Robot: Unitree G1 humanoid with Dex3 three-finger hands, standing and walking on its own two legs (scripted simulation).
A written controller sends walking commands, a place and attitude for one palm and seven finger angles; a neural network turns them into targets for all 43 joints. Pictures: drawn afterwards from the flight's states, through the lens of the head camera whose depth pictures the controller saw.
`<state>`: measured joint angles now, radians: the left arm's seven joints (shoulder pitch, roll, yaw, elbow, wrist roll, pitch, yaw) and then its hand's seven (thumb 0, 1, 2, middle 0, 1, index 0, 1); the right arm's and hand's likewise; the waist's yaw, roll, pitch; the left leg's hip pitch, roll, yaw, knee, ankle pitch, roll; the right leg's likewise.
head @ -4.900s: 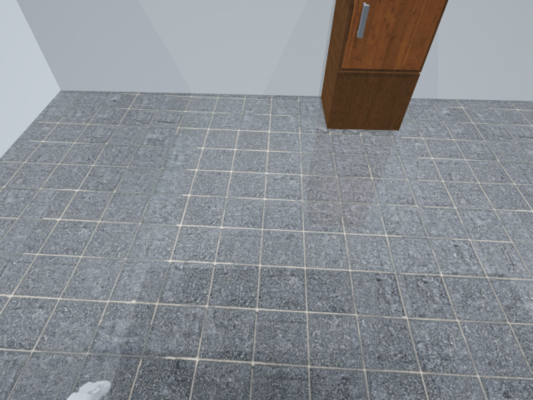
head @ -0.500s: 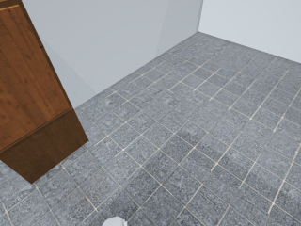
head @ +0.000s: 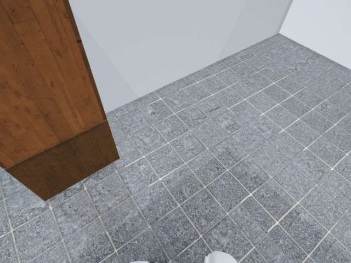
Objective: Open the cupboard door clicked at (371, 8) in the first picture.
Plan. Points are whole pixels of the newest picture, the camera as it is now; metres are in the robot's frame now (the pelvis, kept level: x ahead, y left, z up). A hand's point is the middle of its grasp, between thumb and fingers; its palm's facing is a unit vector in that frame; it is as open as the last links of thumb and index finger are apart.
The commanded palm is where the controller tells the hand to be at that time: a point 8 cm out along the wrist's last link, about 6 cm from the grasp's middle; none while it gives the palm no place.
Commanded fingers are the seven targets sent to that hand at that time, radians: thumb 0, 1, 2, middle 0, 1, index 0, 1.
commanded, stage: turn to face it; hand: left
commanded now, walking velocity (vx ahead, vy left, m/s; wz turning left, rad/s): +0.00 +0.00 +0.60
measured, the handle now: out of the picture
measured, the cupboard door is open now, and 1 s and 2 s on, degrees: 0 0 0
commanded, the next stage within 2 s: take the last steps up to it in 1.12 s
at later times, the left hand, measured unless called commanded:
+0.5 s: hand out of the picture +0.06 +0.15 -0.15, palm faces +0.33 -0.91 -0.26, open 7.4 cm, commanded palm none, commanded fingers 0.00 0.90 0.90 -0.20 -0.30 -0.20 -0.30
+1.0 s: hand out of the picture -0.01 +0.19 -0.15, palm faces +0.57 -0.77 -0.28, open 7.4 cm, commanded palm none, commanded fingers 0.00 0.90 0.90 -0.20 -0.30 -0.20 -0.30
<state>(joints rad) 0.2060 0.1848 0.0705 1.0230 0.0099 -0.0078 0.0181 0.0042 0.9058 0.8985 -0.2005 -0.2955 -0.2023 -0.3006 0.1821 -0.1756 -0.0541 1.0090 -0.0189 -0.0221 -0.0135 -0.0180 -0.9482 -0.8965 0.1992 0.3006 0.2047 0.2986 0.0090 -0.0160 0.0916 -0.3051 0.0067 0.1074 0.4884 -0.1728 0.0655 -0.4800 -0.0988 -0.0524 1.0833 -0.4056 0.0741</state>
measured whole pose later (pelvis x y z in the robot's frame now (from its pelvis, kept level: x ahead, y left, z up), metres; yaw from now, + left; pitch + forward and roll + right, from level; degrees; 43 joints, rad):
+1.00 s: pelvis +0.03 -0.05 +0.00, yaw +33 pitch +0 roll +0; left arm 0.17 0.24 0.06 0.91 0.00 0.04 0.01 0.00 0.91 0.90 -0.20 -0.30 -0.20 -0.30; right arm 0.15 -0.22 -0.05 0.91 -0.03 0.05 0.01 0.00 -0.90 -0.90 0.20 0.30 0.20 0.30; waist 0.00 0.01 0.08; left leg -0.26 0.00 -0.02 0.52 -0.25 0.00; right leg -0.36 -0.06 -0.05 0.77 -0.42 0.09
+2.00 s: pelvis +0.13 +0.06 -0.02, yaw +43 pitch -1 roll +1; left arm 0.13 0.17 0.05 1.00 0.02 -0.04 -0.02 0.00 0.91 0.90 -0.20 -0.30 -0.20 -0.30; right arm 0.47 -0.12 -0.03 1.16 -0.02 -0.04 -0.02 0.00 -0.91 -0.90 0.20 0.30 0.20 0.30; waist -0.04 0.01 0.07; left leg 0.06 0.03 0.12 0.47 -0.49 -0.01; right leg -0.42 -0.06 -0.13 0.60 -0.17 -0.03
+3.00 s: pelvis +0.22 +0.12 +0.00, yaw +42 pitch -1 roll +1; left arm 0.25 0.16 0.03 1.03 0.03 0.03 0.02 0.00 0.90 0.90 -0.20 -0.30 -0.20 -0.30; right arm 0.23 -0.20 -0.08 1.06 -0.02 0.08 -0.01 0.00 -0.91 -0.90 0.19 0.30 0.20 0.30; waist 0.00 0.04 0.01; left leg -0.40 0.06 0.05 0.77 -0.39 -0.01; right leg -0.23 -0.04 -0.06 0.53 -0.28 -0.01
